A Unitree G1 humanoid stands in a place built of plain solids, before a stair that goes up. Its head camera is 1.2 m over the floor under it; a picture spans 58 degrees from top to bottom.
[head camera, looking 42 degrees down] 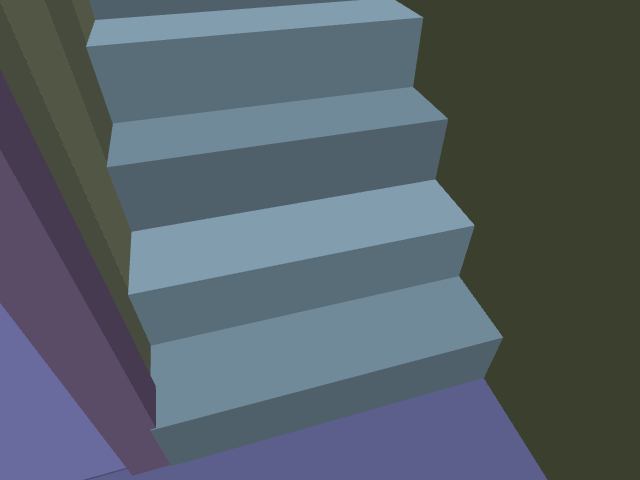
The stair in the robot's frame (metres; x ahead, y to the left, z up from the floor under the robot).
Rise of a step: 0.21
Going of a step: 0.24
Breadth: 0.93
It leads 16 degrees to the left of straight ahead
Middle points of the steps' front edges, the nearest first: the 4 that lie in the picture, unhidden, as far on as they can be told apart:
0.57 -0.06 0.21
0.80 0.01 0.42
1.03 0.08 0.63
1.26 0.14 0.83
